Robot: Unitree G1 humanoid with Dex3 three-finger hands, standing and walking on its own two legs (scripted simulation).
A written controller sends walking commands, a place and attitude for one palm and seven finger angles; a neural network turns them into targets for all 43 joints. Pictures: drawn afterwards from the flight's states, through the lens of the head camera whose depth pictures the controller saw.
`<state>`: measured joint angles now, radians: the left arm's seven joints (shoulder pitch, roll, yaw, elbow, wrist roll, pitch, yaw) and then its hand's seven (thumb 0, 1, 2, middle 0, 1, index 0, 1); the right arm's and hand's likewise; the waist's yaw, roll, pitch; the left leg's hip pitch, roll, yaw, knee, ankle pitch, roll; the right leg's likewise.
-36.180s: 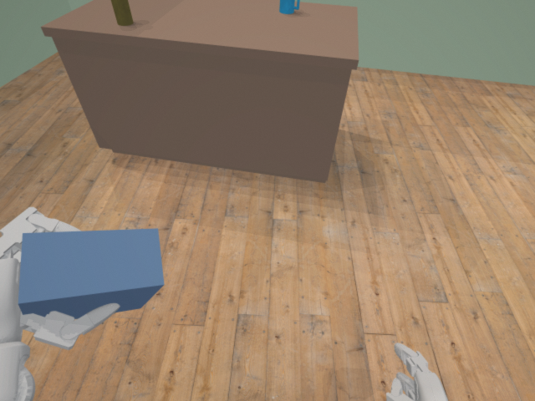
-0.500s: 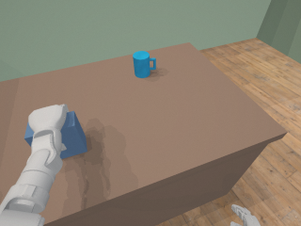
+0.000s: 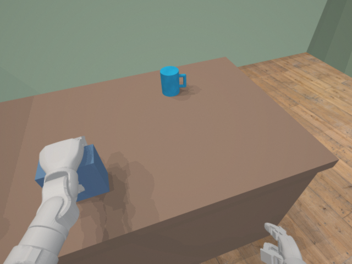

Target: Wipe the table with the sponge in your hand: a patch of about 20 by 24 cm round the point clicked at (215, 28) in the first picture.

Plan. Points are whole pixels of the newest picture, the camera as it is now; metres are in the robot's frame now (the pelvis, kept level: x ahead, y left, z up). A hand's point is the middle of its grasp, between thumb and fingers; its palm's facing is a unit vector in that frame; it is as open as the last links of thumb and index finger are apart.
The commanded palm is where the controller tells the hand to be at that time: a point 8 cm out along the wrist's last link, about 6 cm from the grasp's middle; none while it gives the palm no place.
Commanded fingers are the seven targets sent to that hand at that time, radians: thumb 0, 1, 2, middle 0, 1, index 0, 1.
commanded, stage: wipe back along the first lane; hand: left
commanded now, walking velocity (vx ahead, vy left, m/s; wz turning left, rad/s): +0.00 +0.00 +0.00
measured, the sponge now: (79, 180) +0.30 +0.29 +0.01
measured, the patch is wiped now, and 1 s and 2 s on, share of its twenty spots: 1.00 1.00 1.00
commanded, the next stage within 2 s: lift the sponge slowly off the table in 0.60 s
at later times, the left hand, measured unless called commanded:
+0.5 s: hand (70, 186) +0.26 +0.28 +0.06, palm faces +0.03 -0.07 -1.00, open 10.3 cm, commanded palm +0.22 +0.26 +0.09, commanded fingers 0.00 0.10 1.30 -1.20 -1.60 -1.20 -1.60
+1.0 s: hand (72, 195) +0.23 +0.26 +0.06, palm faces +0.02 -0.10 -1.00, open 10.3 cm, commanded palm +0.20 +0.24 +0.12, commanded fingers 0.00 0.10 1.30 -1.20 -1.60 -1.20 -1.60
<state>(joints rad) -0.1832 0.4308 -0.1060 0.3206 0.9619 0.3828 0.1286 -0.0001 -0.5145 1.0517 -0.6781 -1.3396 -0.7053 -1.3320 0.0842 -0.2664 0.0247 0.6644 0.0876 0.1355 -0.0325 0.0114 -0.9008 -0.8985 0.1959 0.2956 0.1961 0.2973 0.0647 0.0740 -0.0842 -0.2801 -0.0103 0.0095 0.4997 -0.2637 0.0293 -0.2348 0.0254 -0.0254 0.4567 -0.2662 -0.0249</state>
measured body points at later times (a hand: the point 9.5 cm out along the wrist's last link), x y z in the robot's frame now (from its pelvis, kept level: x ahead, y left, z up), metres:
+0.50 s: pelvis -0.01 +0.00 +0.00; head -0.02 -0.03 +0.45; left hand +0.25 +0.28 +0.11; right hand +0.22 -0.23 -0.08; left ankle +0.00 +0.10 -0.74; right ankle -0.02 -0.11 -0.74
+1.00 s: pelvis -0.01 +0.00 +0.00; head -0.03 -0.04 +0.45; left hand +0.23 +0.26 +0.12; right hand +0.24 -0.21 -0.07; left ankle +0.00 +0.10 -0.74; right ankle -0.02 -0.11 -0.74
